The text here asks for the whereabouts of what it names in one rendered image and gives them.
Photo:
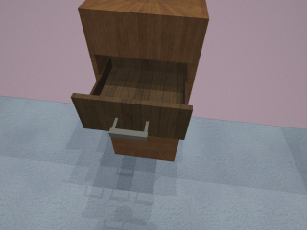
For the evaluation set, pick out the drawer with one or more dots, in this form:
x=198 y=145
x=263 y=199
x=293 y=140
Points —
x=136 y=91

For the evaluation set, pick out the cabinet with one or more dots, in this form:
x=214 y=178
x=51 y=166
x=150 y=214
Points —
x=166 y=30

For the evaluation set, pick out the handle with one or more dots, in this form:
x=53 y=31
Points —
x=128 y=134

